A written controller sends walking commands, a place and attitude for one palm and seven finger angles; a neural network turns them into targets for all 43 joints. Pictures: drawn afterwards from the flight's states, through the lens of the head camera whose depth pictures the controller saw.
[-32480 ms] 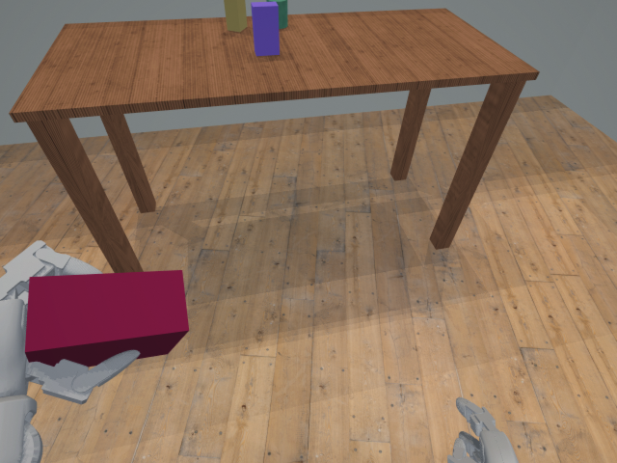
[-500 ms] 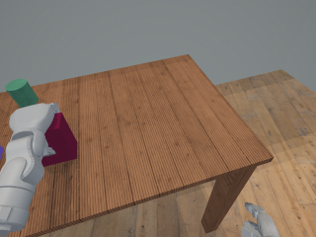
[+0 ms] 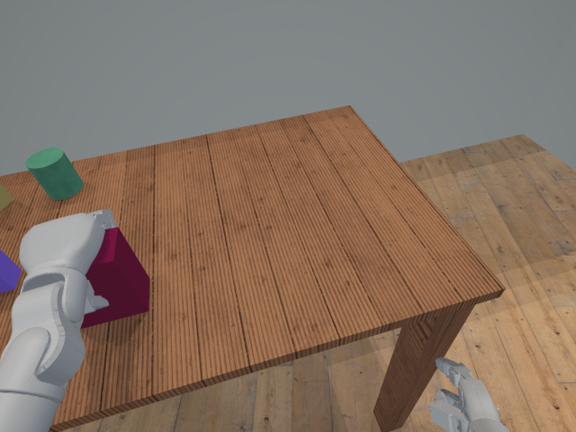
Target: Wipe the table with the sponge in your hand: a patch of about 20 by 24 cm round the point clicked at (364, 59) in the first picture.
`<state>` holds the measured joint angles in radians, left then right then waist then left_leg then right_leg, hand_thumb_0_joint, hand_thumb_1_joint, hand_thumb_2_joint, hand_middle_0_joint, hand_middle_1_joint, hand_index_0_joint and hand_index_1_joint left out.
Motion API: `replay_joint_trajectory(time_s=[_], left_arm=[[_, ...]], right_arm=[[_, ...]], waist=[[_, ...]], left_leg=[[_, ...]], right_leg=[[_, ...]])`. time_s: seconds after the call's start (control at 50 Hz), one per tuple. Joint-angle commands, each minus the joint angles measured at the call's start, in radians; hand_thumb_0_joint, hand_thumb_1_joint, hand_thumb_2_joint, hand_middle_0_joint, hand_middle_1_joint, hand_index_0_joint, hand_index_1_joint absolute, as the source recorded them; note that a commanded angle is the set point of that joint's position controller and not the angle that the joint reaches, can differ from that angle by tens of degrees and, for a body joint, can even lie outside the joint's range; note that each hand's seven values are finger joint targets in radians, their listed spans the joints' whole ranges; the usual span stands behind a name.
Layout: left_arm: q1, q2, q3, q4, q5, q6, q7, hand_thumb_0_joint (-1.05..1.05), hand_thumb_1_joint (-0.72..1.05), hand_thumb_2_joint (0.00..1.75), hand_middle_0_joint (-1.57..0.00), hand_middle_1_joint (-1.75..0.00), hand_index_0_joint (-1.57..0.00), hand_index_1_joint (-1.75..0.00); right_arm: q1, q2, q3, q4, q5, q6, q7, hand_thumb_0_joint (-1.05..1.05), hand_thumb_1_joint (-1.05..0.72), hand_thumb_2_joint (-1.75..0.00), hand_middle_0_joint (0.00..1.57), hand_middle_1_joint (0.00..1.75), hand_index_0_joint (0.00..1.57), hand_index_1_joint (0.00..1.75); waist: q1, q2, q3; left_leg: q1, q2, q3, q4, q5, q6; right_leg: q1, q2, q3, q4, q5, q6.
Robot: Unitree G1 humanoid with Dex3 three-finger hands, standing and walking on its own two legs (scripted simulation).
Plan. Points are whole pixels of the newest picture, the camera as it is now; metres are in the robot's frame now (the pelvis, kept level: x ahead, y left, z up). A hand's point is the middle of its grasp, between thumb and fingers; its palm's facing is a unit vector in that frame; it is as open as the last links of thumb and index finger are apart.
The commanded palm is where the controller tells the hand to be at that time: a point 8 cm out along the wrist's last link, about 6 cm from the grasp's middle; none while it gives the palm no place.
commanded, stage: wipe back along the first lane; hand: left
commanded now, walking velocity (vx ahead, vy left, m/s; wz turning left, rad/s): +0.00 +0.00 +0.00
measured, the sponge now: (103, 288) +0.28 +0.31 +0.06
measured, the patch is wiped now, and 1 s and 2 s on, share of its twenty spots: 1.00 1.00 1.00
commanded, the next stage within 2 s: lift the sponge slowly off the table in 0.52 s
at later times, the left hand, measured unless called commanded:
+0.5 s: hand (86, 298) +0.23 +0.29 +0.11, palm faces +0.07 -0.04 -1.00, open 10.2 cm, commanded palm +0.19 +0.28 +0.14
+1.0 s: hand (82, 311) +0.22 +0.28 +0.11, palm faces +0.04 -0.05 -1.00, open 10.2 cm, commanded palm +0.19 +0.27 +0.17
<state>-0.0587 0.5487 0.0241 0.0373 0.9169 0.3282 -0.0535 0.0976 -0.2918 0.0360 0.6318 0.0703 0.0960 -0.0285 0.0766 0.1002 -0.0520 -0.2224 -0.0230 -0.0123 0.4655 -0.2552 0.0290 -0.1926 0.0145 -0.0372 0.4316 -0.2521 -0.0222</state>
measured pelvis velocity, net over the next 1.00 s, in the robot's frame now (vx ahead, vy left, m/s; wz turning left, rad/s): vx -0.01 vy -0.01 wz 0.00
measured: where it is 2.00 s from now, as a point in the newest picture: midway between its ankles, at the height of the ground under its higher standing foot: outside the picture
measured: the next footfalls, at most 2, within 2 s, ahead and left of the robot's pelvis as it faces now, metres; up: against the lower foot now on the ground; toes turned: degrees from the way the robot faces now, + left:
none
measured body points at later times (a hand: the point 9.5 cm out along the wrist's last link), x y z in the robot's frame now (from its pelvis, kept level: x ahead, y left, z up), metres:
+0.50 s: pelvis +0.00 +0.00 +0.00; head -0.02 -0.05 +0.45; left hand +0.22 +0.29 +0.17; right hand +0.22 -0.22 -0.09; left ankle -0.01 +0.10 -0.74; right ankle -0.02 -0.11 -0.74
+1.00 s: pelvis -0.01 -0.01 +0.00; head -0.03 -0.06 +0.45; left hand +0.21 +0.28 +0.17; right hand +0.22 -0.22 -0.09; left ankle -0.01 +0.10 -0.74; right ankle -0.02 -0.11 -0.74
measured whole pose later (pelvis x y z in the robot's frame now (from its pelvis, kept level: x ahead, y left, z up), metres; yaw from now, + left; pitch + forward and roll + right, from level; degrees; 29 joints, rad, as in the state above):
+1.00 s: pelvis -0.01 -0.01 +0.00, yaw +0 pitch -2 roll +0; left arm 0.15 0.55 0.00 -0.21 0.89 0.38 -0.06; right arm 0.08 -0.28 0.05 0.65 0.06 0.04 -0.06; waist 0.11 0.11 -0.03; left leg -0.19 -0.01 -0.02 0.48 -0.25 0.01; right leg -0.17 0.03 -0.04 0.46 -0.26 -0.04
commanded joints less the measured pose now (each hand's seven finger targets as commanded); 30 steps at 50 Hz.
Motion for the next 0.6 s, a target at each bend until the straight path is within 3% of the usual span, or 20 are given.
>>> replay_joint_trajectory(time_s=[0.0, 0.06, 0.1, 0.12, 0.18, 0.2, 0.26, 0.3, 0.32, 0.36, 0.4, 0.42, 0.44, 0.46, 0.5, 0.52, 0.58], left_arm=[[-0.053, 0.164, 0.056, -0.128, -0.021, 0.009, -0.022, 0.0, 0.1, 1.3, -1.2, -1.6, -1.2, -1.6], [0.024, 0.138, 0.045, -0.139, -0.028, 0.017, -0.018, 0.0, 0.1, 1.3, -1.2, -1.6, -1.2, -1.6], [0.054, 0.155, 0.067, -0.192, -0.03, 0.021, -0.015, 0.0, 0.1, 1.3, -1.2, -1.6, -1.2, -1.6], [0.061, 0.118, 0.031, -0.212, -0.03, 0.027, -0.016, 0.0, 0.1, 1.3, -1.2, -1.6, -1.2, -1.6], [0.072, 0.121, 0.037, -0.211, -0.034, 0.039, -0.01, 0.0, 0.1, 1.3, -1.2, -1.6, -1.2, -1.6], [0.076, 0.126, 0.046, -0.244, -0.034, 0.043, -0.008, 0.0, 0.1, 1.3, -1.2, -1.6, -1.2, -1.6], [0.128, 0.083, 0.008, -0.253, -0.033, 0.051, -0.006, 0.0, 0.1, 1.3, -1.2, -1.6, -1.2, -1.6], [0.138, 0.095, 0.026, -0.294, -0.031, 0.054, -0.001, 0.0, 0.1, 1.3, -1.2, -1.6, -1.2, -1.6], [0.151, 0.072, 0.0, -0.311, -0.029, 0.06, -0.002, 0.0, 0.1, 1.3, -1.2, -1.6, -1.2, -1.6], [0.185, 0.083, 0.018, -0.289, -0.036, 0.064, -0.001, 0.0, 0.1, 1.3, -1.2, -1.6, -1.2, -1.6], [0.192, 0.089, 0.026, -0.335, -0.033, 0.066, 0.002, 0.0, 0.1, 1.3, -1.2, -1.6, -1.2, -1.6], [0.205, 0.065, 0.001, -0.361, -0.041, 0.071, 0.002, 0.0, 0.1, 1.3, -1.2, -1.6, -1.2, -1.6], [0.227, 0.094, 0.034, -0.326, -0.037, 0.07, 0.007, 0.0, 0.1, 1.3, -1.2, -1.6, -1.2, -1.6], [0.259, 0.067, 0.015, -0.336, -0.047, 0.072, 0.004, 0.0, 0.1, 1.3, -1.2, -1.6, -1.2, -1.6], [0.265, 0.122, 0.07, -0.375, -0.048, 0.071, 0.012, 0.0, 0.1, 1.3, -1.2, -1.6, -1.2, -1.6], [0.244, 0.091, 0.03, -0.385, -0.042, 0.077, 0.01, 0.0, 0.1, 1.3, -1.2, -1.6, -1.2, -1.6], [0.3, 0.09, 0.041, -0.384, -0.053, 0.074, 0.011, 0.0, 0.1, 1.3, -1.2, -1.6, -1.2, -1.6]], right_arm=[[-0.206, -0.108, -0.034, -0.177, -0.001, -0.053, -0.009, 0.0, -0.9, -0.9, 0.2, 0.3, 0.2, 0.3], [-0.191, -0.105, -0.034, -0.178, -0.004, -0.057, -0.007, 0.0, -0.9, -0.9, 0.2, 0.3, 0.2, 0.3], [-0.217, -0.104, -0.033, -0.183, -0.004, -0.059, -0.003, 0.0, -0.9, -0.9, 0.2, 0.3, 0.2, 0.3], [-0.203, -0.097, -0.03, -0.192, -0.004, -0.059, -0.003, 0.0, -0.9, -0.9, 0.2, 0.3, 0.2, 0.3], [-0.205, -0.101, -0.032, -0.179, -0.003, -0.056, -0.004, 0.0, -0.9, -0.9, 0.2, 0.3, 0.2, 0.3], [-0.232, -0.098, -0.03, -0.186, -0.002, -0.062, -0.004, 0.0, -0.9, -0.9, 0.2, 0.3, 0.2, 0.3], [-0.212, -0.095, -0.031, -0.186, -0.004, -0.064, -0.004, 0.0, -0.9, -0.9, 0.2, 0.3, 0.2, 0.3], [-0.241, -0.094, -0.031, -0.19, -0.003, -0.07, -0.002, 0.0, -0.9, -0.9, 0.2, 0.3, 0.2, 0.3], [-0.227, -0.091, -0.028, -0.201, -0.005, -0.071, -0.002, 0.0, -0.9, -0.9, 0.2, 0.3, 0.2, 0.3], [-0.22, -0.094, -0.031, -0.186, -0.006, -0.071, -0.002, 0.0, -0.9, -0.9, 0.2, 0.3, 0.2, 0.3], [-0.254, -0.091, -0.029, -0.19, -0.005, -0.073, -0.001, 0.0, -0.9, -0.9, 0.2, 0.3, 0.2, 0.3], [-0.236, -0.086, -0.026, -0.205, -0.006, -0.075, 0.0, 0.0, -0.9, -0.9, 0.2, 0.3, 0.2, 0.3], [-0.232, -0.087, -0.028, -0.185, -0.004, -0.075, 0.0, 0.0, -0.9, -0.9, 0.2, 0.3, 0.2, 0.3], [-0.234, -0.088, -0.028, -0.192, -0.006, -0.072, 0.0, 0.0, -0.9, -0.9, 0.2, 0.3, 0.2, 0.3], [-0.261, -0.09, -0.028, -0.191, -0.007, -0.074, -0.002, 0.0, -0.9, -0.9, 0.2, 0.3, 0.2, 0.3], [-0.244, -0.087, -0.025, -0.201, -0.008, -0.074, -0.003, 0.0, -0.9, -0.9, 0.2, 0.3, 0.2, 0.3], [-0.24, -0.087, -0.028, -0.189, -0.005, -0.071, -0.001, 0.0, -0.9, -0.9, 0.2, 0.3, 0.2, 0.3]], waist=[[0.022, -0.101, -0.116], [0.031, -0.113, -0.115], [0.037, -0.095, -0.128], [0.034, -0.096, -0.122], [0.027, -0.11, -0.087], [0.033, -0.096, -0.096], [0.034, -0.099, -0.093], [0.037, -0.119, -0.109], [0.04, -0.108, -0.116], [0.039, -0.136, -0.097], [0.041, -0.115, -0.094], [0.046, -0.108, -0.111], [0.044, -0.124, -0.087], [0.049, -0.13, -0.081], [0.054, -0.137, -0.093], [0.048, -0.126, -0.099], [0.048, -0.121, -0.063]], left_leg=[[0.039, 0.006, -0.046, -0.048, 0.253, 0.022], [0.038, 0.003, -0.04, -0.038, 0.276, 0.021], [0.045, 0.004, -0.045, -0.039, 0.281, 0.019], [0.041, 0.003, -0.039, -0.035, 0.286, 0.021], [0.034, 0.007, -0.041, -0.041, 0.259, 0.018], [0.043, 0.007, -0.046, -0.045, 0.256, 0.019], [0.043, 0.009, -0.044, -0.042, 0.262, 0.019], [0.049, 0.008, -0.049, -0.04, 0.262, 0.02], [0.047, 0.006, -0.042, -0.034, 0.272, 0.022], [0.038, 0.008, -0.044, -0.033, 0.263, 0.02], [0.045, 0.008, -0.048, -0.036, 0.255, 0.019], [0.041, 0.006, -0.041, -0.032, 0.257, 0.022], [0.033, 0.009, -0.045, -0.032, 0.258, 0.018], [0.03, 0.008, -0.043, -0.033, 0.252, 0.02], [0.038, 0.007, -0.048, -0.028, 0.244, 0.02], [0.033, 0.003, -0.039, -0.024, 0.248, 0.021], [0.029, 0.007, -0.04, -0.027, 0.229, 0.019]], right_leg=[[0.066, 0.009, 0.044, -0.045, 0.239, -0.048], [0.078, 0.005, 0.031, -0.036, 0.27, -0.042], [0.086, 0.009, 0.052, -0.033, 0.279, -0.048], [0.083, 0.003, 0.034, -0.03, 0.28, -0.043], [0.059, 0.006, 0.036, -0.039, 0.249, -0.038], [0.063, 0.013, 0.053, -0.041, 0.243, -0.046], [0.059, 0.008, 0.032, -0.036, 0.24, -0.04], [0.068, 0.015, 0.061, -0.032, 0.25, -0.047], [0.072, 0.007, 0.041, -0.027, 0.255, -0.043], [0.065, 0.008, 0.041, -0.028, 0.258, -0.038], [0.063, 0.015, 0.069, -0.03, 0.252, -0.044], [0.074, 0.005, 0.043, -0.024, 0.251, -0.039], [0.063, 0.008, 0.051, -0.024, 0.247, -0.038], [0.067, 0.007, 0.042, -0.024, 0.247, -0.035], [0.072, 0.012, 0.08, -0.026, 0.25, -0.04], [0.07, 0.005, 0.056, -0.022, 0.248, -0.036], [0.052, 0.005, 0.063, -0.031, 0.221, -0.031]])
